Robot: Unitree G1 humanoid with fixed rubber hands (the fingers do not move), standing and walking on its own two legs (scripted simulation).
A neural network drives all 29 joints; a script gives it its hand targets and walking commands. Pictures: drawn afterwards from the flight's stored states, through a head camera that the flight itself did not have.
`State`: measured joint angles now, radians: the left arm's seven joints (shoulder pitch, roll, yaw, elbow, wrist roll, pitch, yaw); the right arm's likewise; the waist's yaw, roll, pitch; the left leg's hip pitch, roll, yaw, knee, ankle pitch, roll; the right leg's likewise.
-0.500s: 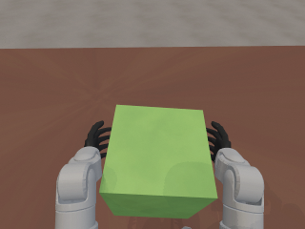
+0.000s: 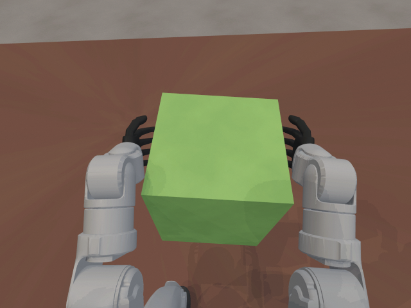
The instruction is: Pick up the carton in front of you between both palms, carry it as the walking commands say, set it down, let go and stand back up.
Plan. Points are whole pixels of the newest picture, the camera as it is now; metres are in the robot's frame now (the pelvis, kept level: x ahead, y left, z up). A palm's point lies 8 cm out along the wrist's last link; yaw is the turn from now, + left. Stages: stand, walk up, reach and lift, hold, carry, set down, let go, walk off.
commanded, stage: carry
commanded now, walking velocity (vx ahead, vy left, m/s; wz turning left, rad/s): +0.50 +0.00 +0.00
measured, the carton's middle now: (214, 177) +0.37 +0.01 +0.03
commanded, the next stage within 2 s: none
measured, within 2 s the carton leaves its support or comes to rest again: neither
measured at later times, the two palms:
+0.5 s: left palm (166, 57) +0.72 +0.16 +0.07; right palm (279, 58) +0.71 -0.14 +0.08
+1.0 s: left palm (174, 11) +1.02 +0.18 +0.05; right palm (260, 11) +1.04 -0.12 +0.04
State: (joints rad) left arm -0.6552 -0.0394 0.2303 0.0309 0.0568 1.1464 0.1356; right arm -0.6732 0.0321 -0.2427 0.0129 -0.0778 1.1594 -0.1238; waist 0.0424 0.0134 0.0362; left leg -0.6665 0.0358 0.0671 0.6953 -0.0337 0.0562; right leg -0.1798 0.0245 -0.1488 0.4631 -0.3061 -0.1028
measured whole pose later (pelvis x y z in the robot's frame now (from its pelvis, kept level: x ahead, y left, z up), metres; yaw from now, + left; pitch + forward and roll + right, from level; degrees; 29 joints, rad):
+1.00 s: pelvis +0.68 +0.01 -0.07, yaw +0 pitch +6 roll +1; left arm -0.60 -0.03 0.18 0.02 0.04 1.13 0.13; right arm -0.57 0.04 -0.22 -0.05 -0.09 1.15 -0.12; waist 0.07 0.01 -0.03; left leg -0.66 0.01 0.06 0.62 0.03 0.05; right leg -0.13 0.08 -0.07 0.47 -0.35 -0.12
